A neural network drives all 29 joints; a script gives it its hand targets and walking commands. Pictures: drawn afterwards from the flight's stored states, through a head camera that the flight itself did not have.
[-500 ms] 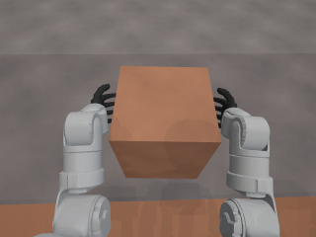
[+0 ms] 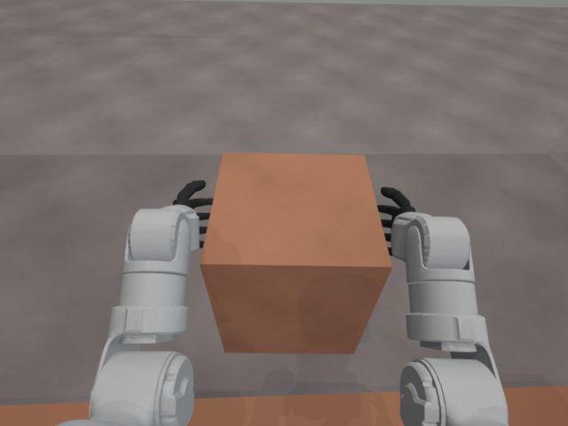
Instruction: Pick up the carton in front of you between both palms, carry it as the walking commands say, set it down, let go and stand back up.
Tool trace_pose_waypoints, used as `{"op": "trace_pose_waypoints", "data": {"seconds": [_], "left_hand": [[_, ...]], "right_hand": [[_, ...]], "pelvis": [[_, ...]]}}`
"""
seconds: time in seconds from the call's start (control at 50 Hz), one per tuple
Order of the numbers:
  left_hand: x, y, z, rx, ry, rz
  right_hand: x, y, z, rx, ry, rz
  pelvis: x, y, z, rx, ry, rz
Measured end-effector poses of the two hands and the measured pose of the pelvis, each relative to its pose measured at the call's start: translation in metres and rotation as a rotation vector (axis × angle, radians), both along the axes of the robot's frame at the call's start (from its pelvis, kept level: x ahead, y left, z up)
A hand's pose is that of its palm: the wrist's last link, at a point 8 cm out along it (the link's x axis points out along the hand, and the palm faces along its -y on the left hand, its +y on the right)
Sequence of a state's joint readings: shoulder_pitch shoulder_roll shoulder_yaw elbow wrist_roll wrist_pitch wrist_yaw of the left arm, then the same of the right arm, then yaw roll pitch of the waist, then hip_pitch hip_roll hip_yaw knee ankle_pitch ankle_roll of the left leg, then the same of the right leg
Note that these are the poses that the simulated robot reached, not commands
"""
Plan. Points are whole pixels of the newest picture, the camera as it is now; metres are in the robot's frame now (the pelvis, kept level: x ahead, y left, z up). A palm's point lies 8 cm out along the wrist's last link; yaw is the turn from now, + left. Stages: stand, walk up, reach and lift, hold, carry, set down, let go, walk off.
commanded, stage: carry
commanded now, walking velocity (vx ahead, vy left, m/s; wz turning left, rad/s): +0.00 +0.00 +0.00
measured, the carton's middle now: (291, 258) +0.35 +0.00 +0.05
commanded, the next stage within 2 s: none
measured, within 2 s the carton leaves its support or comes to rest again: neither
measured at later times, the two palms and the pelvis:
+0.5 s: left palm (178, 236) +0.33 +0.16 +0.13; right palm (403, 245) +0.32 -0.15 +0.13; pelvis -0.02 +0.00 +0.00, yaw +0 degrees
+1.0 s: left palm (175, 240) +0.32 +0.16 +0.13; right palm (403, 249) +0.31 -0.14 +0.13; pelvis -0.03 +0.01 +0.00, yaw +0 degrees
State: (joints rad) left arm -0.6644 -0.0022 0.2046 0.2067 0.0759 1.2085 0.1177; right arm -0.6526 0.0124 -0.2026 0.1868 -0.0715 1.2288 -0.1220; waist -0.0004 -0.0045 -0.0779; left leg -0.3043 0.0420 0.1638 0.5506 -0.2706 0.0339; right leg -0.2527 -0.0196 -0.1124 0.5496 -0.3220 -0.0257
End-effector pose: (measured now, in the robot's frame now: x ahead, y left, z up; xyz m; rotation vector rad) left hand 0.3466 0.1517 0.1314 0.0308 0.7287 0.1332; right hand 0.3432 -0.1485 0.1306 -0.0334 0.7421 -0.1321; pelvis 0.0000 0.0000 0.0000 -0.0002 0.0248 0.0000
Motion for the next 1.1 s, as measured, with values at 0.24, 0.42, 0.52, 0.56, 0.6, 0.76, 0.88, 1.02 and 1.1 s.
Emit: {"op": "trace_pose_waypoints", "data": {"seconds": [0.24, 0.42, 0.52, 0.56, 0.6, 0.76, 0.88, 1.02, 1.1], "left_hand": [[-0.014, 0.002, 0.001, 0.010, 0.023, -0.009], [-0.018, 0.003, -0.001, 0.008, 0.026, -0.010], [-0.020, 0.003, -0.001, 0.006, 0.025, -0.009], [-0.021, 0.004, -0.001, 0.006, 0.025, -0.009], [-0.021, 0.004, -0.001, 0.005, 0.025, -0.009], [-0.024, 0.004, -0.001, 0.005, 0.024, -0.008], [-0.025, 0.005, -0.001, 0.005, 0.024, -0.008], [-0.027, 0.005, -0.001, 0.005, 0.024, -0.008], [-0.028, 0.005, -0.001, 0.005, 0.024, -0.008]], "right_hand": [[-0.014, 0.002, 0.000, -0.009, 0.023, 0.007], [-0.020, 0.003, -0.001, -0.007, 0.026, 0.004], [-0.022, 0.003, -0.002, -0.006, 0.025, 0.002], [-0.022, 0.004, -0.002, -0.005, 0.025, 0.002], [-0.023, 0.004, -0.002, -0.005, 0.024, 0.001], [-0.025, 0.004, -0.002, -0.005, 0.023, 0.001], [-0.027, 0.005, -0.002, -0.005, 0.023, 0.001], [-0.029, 0.005, -0.001, -0.005, 0.023, 0.001], [-0.030, 0.005, -0.001, -0.005, 0.024, 0.002]], "pelvis": [[-0.014, 0.002, 0.001, -0.002, -0.003, -0.001], [-0.021, 0.004, 0.001, -0.003, 0.000, -0.002], [-0.023, 0.004, 0.000, -0.003, 0.000, -0.002], [-0.024, 0.005, 0.000, -0.003, 0.000, -0.002], [-0.025, 0.005, 0.000, -0.003, 0.000, -0.002], [-0.027, 0.005, 0.000, -0.003, 0.000, -0.002], [-0.028, 0.006, 0.000, -0.004, -0.001, -0.002], [-0.030, 0.006, 0.000, -0.004, -0.001, -0.002], [-0.031, 0.007, 0.000, -0.004, -0.002, -0.002]]}}
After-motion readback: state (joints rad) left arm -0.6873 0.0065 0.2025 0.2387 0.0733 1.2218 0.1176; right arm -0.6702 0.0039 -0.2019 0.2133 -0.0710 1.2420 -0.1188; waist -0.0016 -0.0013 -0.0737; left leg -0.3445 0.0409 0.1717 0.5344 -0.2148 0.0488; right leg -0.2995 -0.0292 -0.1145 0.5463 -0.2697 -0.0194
